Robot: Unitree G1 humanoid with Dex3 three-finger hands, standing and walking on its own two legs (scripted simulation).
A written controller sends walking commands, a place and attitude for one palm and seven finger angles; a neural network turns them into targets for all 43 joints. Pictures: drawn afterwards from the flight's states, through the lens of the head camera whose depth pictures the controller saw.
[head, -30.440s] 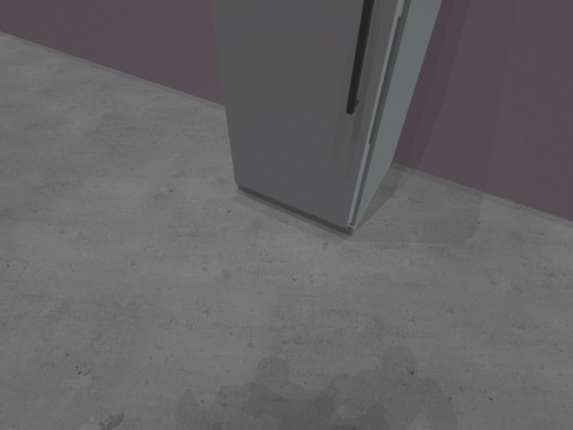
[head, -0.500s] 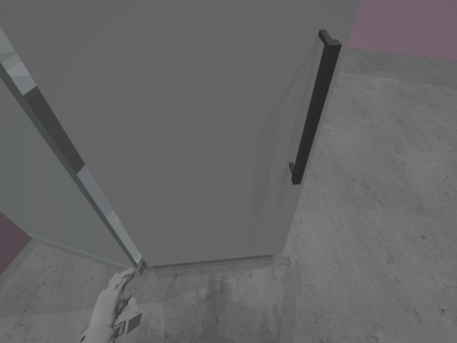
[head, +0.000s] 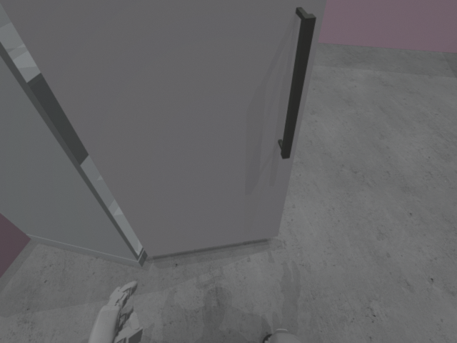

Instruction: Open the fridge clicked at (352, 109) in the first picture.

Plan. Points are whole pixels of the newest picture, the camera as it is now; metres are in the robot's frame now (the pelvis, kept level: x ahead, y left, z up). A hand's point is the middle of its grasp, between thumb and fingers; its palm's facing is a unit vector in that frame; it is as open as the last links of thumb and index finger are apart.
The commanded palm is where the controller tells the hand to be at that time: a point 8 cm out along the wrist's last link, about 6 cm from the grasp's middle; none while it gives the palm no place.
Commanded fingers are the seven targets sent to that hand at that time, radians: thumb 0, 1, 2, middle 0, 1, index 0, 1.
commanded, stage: step back with the hand held close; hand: right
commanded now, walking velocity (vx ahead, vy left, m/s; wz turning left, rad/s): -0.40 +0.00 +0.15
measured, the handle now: (291, 95) +0.63 -0.10 +0.10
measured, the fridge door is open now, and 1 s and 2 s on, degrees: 67 67 67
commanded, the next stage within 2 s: stop stepping back and stand still in 0.12 s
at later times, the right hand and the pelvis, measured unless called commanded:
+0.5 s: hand out of the picture +0.11 -0.26 +0.19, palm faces +0.40 +0.83 -0.38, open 7.4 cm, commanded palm +0.06 -0.29 +0.20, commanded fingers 0.00 -0.90 -0.90 0.20 0.30 0.20 0.30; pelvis -0.11 -0.01 +0.02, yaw +5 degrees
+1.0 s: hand out of the picture +0.11 -0.26 +0.17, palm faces +0.36 +0.83 -0.42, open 7.4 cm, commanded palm none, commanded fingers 0.00 -0.90 -0.90 0.20 0.30 0.20 0.30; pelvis -0.11 -0.01 +0.02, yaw +6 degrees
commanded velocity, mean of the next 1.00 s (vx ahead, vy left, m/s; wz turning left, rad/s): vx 0.01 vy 0.00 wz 0.03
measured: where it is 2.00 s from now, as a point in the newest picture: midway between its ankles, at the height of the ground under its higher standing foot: outside the picture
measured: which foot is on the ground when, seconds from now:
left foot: down 0.00-0.16, up 0.18-0.38, down 0.40-1.00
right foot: down 0.00-0.00, up 0.02-0.14, down 0.16-0.42, up 0.44-0.56, down 0.58-1.00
